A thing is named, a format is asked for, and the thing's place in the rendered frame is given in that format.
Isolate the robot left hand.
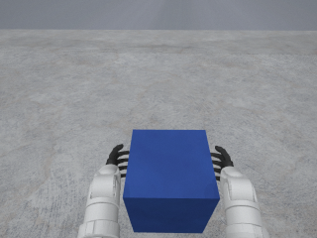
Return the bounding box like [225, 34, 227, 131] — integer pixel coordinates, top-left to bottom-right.
[106, 144, 130, 178]

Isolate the carton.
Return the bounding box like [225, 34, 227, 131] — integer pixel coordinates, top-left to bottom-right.
[123, 129, 220, 234]

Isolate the robot right hand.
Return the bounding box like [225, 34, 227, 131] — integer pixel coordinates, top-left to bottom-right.
[210, 146, 234, 181]

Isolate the robot right forearm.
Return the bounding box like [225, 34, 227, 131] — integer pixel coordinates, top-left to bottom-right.
[220, 166, 270, 238]

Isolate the robot left forearm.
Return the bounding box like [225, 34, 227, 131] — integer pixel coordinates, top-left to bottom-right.
[77, 164, 121, 238]

